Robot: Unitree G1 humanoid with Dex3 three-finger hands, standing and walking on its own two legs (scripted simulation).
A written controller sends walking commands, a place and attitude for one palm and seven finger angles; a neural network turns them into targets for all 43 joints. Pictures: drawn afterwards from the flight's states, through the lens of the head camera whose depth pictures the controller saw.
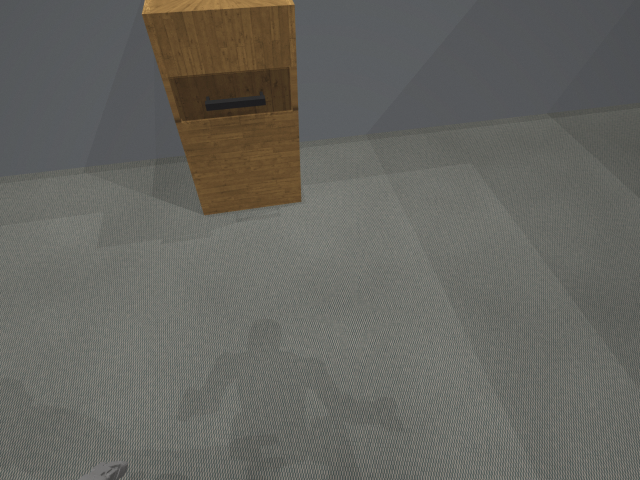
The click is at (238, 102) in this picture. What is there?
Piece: drawer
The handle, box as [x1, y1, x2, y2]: [205, 91, 265, 110]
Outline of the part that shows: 264,95 261,91 259,96 210,100 208,96 206,97 205,105 207,110 265,104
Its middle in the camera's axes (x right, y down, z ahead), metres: -0.29 -0.47 +1.31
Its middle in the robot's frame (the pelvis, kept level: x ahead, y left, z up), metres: +1.26 +0.36 -0.22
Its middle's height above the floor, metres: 0.55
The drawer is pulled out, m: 0.00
